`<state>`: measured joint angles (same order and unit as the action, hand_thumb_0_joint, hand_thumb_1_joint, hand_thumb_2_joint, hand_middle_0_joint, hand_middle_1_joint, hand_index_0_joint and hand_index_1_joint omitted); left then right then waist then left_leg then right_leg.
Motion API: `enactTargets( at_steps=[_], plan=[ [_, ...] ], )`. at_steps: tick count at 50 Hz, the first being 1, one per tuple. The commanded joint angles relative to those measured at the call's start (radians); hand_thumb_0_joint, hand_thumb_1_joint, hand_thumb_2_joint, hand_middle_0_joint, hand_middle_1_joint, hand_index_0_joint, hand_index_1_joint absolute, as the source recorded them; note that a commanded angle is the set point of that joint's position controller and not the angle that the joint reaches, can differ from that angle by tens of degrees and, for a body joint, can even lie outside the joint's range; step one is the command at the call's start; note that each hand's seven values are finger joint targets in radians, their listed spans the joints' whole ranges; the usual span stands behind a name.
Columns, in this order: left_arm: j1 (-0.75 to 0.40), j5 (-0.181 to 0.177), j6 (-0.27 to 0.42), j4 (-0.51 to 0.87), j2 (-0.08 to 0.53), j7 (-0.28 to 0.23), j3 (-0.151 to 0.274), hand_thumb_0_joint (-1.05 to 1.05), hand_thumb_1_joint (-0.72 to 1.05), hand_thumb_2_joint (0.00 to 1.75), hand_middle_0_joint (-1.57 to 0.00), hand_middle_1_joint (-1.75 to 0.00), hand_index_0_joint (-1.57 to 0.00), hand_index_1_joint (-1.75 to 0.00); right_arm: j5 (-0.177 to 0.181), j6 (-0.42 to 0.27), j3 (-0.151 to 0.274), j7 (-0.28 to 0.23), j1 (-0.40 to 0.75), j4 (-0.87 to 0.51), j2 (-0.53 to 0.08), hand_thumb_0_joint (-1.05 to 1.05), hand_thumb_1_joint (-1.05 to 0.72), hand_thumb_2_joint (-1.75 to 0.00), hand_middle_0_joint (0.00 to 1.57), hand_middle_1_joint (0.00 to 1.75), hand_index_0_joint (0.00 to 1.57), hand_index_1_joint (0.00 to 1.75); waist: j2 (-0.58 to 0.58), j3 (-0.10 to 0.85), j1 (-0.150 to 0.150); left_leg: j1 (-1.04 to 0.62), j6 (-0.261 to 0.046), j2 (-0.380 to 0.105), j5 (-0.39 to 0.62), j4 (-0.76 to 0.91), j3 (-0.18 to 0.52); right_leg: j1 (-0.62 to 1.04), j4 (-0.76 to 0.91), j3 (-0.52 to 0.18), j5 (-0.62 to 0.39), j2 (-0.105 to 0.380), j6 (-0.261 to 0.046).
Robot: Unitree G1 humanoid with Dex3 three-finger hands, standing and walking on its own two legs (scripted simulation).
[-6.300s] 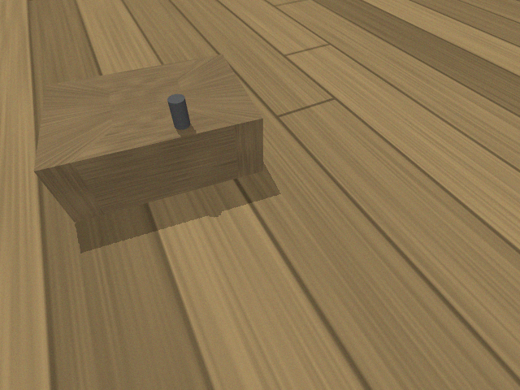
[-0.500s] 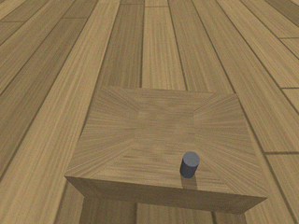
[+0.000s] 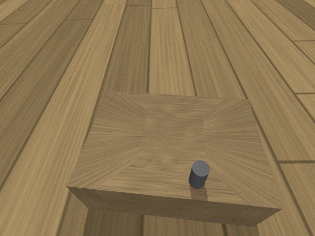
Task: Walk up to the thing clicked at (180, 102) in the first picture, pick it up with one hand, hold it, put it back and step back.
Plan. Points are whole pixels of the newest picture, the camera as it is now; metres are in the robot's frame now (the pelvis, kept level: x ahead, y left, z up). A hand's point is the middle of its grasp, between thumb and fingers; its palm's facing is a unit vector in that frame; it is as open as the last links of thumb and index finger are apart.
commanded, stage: stand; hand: right
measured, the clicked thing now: (198, 175) +0.43 -0.15 -0.35
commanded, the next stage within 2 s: go down in 0.80 s
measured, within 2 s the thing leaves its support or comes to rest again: neither
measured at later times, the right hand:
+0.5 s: hand out of the picture +0.07 -0.25 -0.16, palm faces -0.03 +0.94 -0.33, open 7.3 cm
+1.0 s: hand out of the picture +0.11 -0.24 -0.16, palm faces +0.04 +0.95 -0.32, open 8.0 cm
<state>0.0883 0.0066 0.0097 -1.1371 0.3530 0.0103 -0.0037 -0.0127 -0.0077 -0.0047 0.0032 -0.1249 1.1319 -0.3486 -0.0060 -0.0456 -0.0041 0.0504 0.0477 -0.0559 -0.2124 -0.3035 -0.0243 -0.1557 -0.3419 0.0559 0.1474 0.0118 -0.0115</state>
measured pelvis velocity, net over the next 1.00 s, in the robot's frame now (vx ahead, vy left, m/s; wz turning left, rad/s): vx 0.00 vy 0.00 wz -0.01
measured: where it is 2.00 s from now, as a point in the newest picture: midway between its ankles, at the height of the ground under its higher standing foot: outside the picture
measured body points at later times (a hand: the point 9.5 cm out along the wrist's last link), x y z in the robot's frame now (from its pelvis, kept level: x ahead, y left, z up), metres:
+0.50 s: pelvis +0.00 +0.00 +0.00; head +0.01 +0.00 +0.45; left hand +0.08 +0.30 -0.13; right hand +0.07 -0.30 -0.14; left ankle -0.03 +0.15 -0.75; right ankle +0.03 -0.11 -0.75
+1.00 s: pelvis +0.00 +0.00 +0.00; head +0.03 +0.00 +0.44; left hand +0.10 +0.30 -0.13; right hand +0.10 -0.29 -0.13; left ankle -0.03 +0.15 -0.75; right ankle +0.03 -0.11 -0.75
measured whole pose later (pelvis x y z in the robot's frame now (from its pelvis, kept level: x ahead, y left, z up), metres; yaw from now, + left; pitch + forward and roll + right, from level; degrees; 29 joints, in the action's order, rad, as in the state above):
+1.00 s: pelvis +0.00 +0.00 +0.00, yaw -1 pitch +0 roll +0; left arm 0.16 -0.04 0.04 -0.96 0.34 -0.02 0.01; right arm 0.01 -0.03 0.04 0.00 -0.06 1.06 -0.33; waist 0.00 -0.06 0.00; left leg 0.14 0.04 -0.05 -0.26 -0.39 -0.04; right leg -0.24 -0.42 0.04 0.18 0.01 -0.01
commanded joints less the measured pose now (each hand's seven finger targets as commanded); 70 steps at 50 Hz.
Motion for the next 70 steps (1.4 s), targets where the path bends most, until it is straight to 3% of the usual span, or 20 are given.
enactTargets(
  at_steps=[1,20,27,39,44,45,46,47,48,50,51,52,54,57,58,60,63,65,67,70],
  plan=[
    [-0.039,0.000,0.020,0.055,0.220,-0.013,0.041,0.00,0.90,0.90,-0.20,-0.30,-0.20,-0.30,0.000,-0.017,0.044,-0.010,0.025,-0.056,-0.214,0.00,-0.90,-0.90,0.20,0.30,0.20,0.30,0.005,0.055,0.006,0.064,-0.049,-0.089,0.086,0.059,0.073,0.054,0.064,-0.122,-0.065,0.124,-0.013],
    [-0.031,0.001,0.022,0.056,0.222,-0.015,0.044,0.00,0.90,0.90,-0.20,-0.30,-0.20,-0.30,-0.001,-0.016,0.042,-0.011,0.025,-0.063,-0.211,0.00,-0.90,-0.90,0.20,0.30,0.20,0.30,-0.002,0.079,0.006,0.051,-0.050,-0.090,0.121,0.053,0.068,0.073,0.045,-0.117,-0.137,0.128,-0.014],
    [-0.031,0.000,0.020,0.055,0.218,-0.014,0.042,0.00,0.90,0.90,-0.20,-0.30,-0.20,-0.30,0.000,-0.016,0.042,-0.012,0.027,-0.061,-0.216,0.00,-0.90,-0.90,0.20,0.30,0.20,0.30,-0.002,0.063,0.009,0.052,-0.050,-0.092,0.115,0.052,0.073,0.061,0.049,-0.119,-0.112,0.125,-0.013],
    [-0.033,0.002,0.023,0.059,0.220,-0.016,0.044,0.00,0.90,0.90,-0.20,-0.30,-0.20,-0.30,-0.002,-0.018,0.042,-0.013,0.027,-0.067,-0.216,0.00,-0.90,-0.90,0.20,0.30,0.20,0.30,-0.002,0.089,0.004,0.039,-0.052,-0.096,0.160,0.052,0.068,0.087,0.037,-0.118,-0.193,0.131,-0.015],
    [-0.029,0.000,0.022,0.057,0.216,-0.017,0.042,0.00,0.90,0.90,-0.20,-0.30,-0.20,-0.30,0.000,-0.018,0.043,-0.013,0.029,-0.066,-0.217,0.00,-0.90,-0.90,0.20,0.30,0.20,0.30,-0.002,0.075,0.006,0.039,-0.051,-0.096,0.156,0.057,0.070,0.077,0.044,-0.113,-0.175,0.127,-0.012],
    [-0.031,0.000,0.023,0.056,0.217,-0.017,0.042,0.00,0.90,0.90,-0.20,-0.29,-0.19,-0.29,-0.002,-0.017,0.041,-0.013,0.027,-0.066,-0.212,0.00,-0.82,-0.82,0.12,0.22,0.12,0.22,0.005,0.070,0.006,0.044,-0.052,-0.096,0.145,0.056,0.069,0.077,0.048,-0.114,-0.165,0.127,-0.010],
    [0.005,-0.053,0.067,0.340,0.068,-0.036,0.029,0.00,0.89,0.93,-0.23,-0.33,-0.23,-0.33,0.054,-0.111,0.068,-0.020,0.377,-0.417,-0.049,0.00,-0.74,-0.74,0.06,0.14,0.05,0.14,0.058,-0.011,0.117,0.273,-0.047,0.068,0.108,-0.044,-0.018,-0.023,-0.010,-0.011,-0.029,0.013,-0.002],
    [0.041,-0.062,0.064,0.304,0.097,-0.043,0.034,0.00,0.89,0.92,-0.22,-0.32,-0.21,-0.32,0.039,-0.105,0.073,-0.020,0.470,-0.320,-0.088,0.00,-0.66,-0.66,0.05,0.06,0.04,0.06,0.026,0.027,0.075,0.247,-0.048,0.066,0.074,-0.053,-0.028,-0.007,-0.019,-0.023,0.017,0.012,0.002],
    [0.067,-0.065,0.059,0.308,0.113,-0.049,0.042,0.00,0.89,0.93,-0.21,-0.31,-0.21,-0.32,0.020,-0.079,0.112,-0.020,0.364,-0.256,-0.173,0.00,-0.58,-0.58,0.05,0.06,0.04,0.06,0.017,0.027,0.064,0.261,-0.050,0.064,0.035,-0.061,-0.032,-0.021,-0.031,-0.027,0.057,0.008,0.002],
    [0.118,-0.058,0.047,0.344,0.124,-0.057,0.066,0.00,0.89,0.91,-0.21,-0.31,-0.21,-0.31,-0.006,-0.028,0.183,-0.009,0.285,-0.067,-0.241,0.00,-0.42,-0.42,0.05,0.05,0.04,0.05,-0.009,0.085,0.043,0.272,-0.052,0.054,0.026,-0.093,-0.025,-0.077,-0.092,-0.023,0.029,-0.004,-0.002],
    [0.132,-0.045,0.049,0.365,0.115,-0.061,0.080,0.00,0.89,0.92,-0.21,-0.31,-0.21,-0.31,-0.040,-0.024,0.219,-0.001,0.296,-0.069,-0.275,0.00,-0.34,-0.34,0.05,0.05,0.04,0.05,-0.024,0.175,0.033,0.245,-0.050,0.052,0.056,-0.117,-0.021,-0.067,-0.127,-0.019,-0.015,-0.005,-0.002],
    [0.172,-0.035,0.049,0.381,0.112,-0.061,0.092,0.00,0.89,0.91,-0.20,-0.30,-0.20,-0.30,-0.065,-0.021,0.238,0.010,0.220,-0.085,-0.271,0.00,-0.26,-0.26,0.06,0.05,0.05,0.05,-0.019,0.247,0.011,0.223,-0.052,0.053,0.091,-0.137,-0.016,-0.066,-0.149,-0.012,-0.063,-0.011,0.001],
    [0.155,-0.031,0.054,0.438,0.092,-0.059,0.081,0.00,0.89,0.89,-0.20,-0.30,-0.21,-0.30,-0.082,0.008,0.260,0.030,0.092,-0.126,-0.263,0.00,-0.15,-0.17,0.07,0.04,0.06,0.04,0.054,0.270,-0.034,0.193,-0.059,0.052,0.115,-0.150,-0.019,-0.070,-0.153,-0.003,-0.110,-0.019,0.012],
    [0.120,-0.036,0.060,0.500,0.080,-0.065,0.075,0.00,0.90,0.88,-0.20,-0.30,-0.21,-0.30,-0.079,0.065,0.253,0.041,0.153,-0.210,-0.241,0.00,0.05,-0.10,0.08,0.03,0.07,0.03,0.048,0.224,-0.015,0.200,-0.061,0.063,0.096,-0.136,-0.022,-0.097,-0.135,-0.011,-0.077,-0.010,0.006],
    [0.110,-0.036,0.063,0.513,0.074,-0.065,0.072,0.00,0.90,0.89,-0.20,-0.30,-0.20,-0.30,-0.074,0.081,0.237,0.048,0.153,-0.235,-0.211,0.00,0.11,-0.09,0.08,0.03,0.07,0.03,0.075,0.213,-0.009,0.220,-0.064,0.067,0.071,-0.139,-0.022,-0.110,-0.130,-0.014,-0.049,-0.006,0.008],
    [0.100,-0.040,0.069,0.547,0.070,-0.070,0.066,0.00,0.89,0.90,-0.21,-0.30,-0.20,-0.31,-0.061,0.114,0.245,0.059,0.114,-0.278,-0.207,0.00,0.21,-0.08,0.07,0.04,0.06,0.04,0.063,0.173,-0.007,0.251,-0.065,0.072,0.032,-0.143,-0.029,-0.130,-0.135,-0.019,-0.012,-0.001,0.003],
    [0.122,-0.037,0.078,0.555,0.069,-0.074,0.069,0.00,0.89,0.90,-0.21,-0.30,-0.20,-0.31,-0.053,0.140,0.246,0.076,0.129,-0.356,-0.212,0.00,0.40,-0.06,0.06,0.05,0.05,0.05,0.058,0.177,0.011,0.282,-0.063,0.072,0.031,-0.164,-0.029,-0.145,-0.161,-0.023,-0.008,0.001,-0.001],
    [0.133,-0.035,0.088,0.563,0.065,-0.079,0.068,0.00,0.89,0.90,-0.20,-0.30,-0.20,-0.31,-0.053,0.148,0.243,0.087,0.125,-0.379,-0.203,0.00,0.47,-0.06,0.05,0.05,0.05,0.05,0.023,0.186,0.024,0.306,-0.059,0.073,0.034,-0.184,-0.027,-0.146,-0.187,-0.027,-0.010,0.004,-0.006],
    [0.147,-0.030,0.099,0.560,0.064,-0.084,0.070,0.00,0.89,0.90,-0.20,-0.30,-0.20,-0.31,-0.060,0.148,0.270,0.090,0.130,-0.422,-0.240,0.00,0.51,-0.06,0.04,0.05,0.04,0.05,0.034,0.221,0.027,0.316,-0.057,0.069,0.054,-0.211,-0.024,-0.151,-0.217,-0.027,-0.029,0.002,-0.008],
    [0.153,-0.021,0.120,0.553,0.058,-0.095,0.070,0.00,0.89,0.90,-0.20,-0.30,-0.20,-0.31,-0.062,0.142,0.263,0.093,0.124,-0.470,-0.223,0.00,0.58,-0.05,0.03,0.06,0.04,0.06,0.040,0.233,0.039,0.350,-0.052,0.068,0.061,-0.246,-0.019,-0.154,-0.254,-0.028,-0.030,0.004,-0.006]
  ],
)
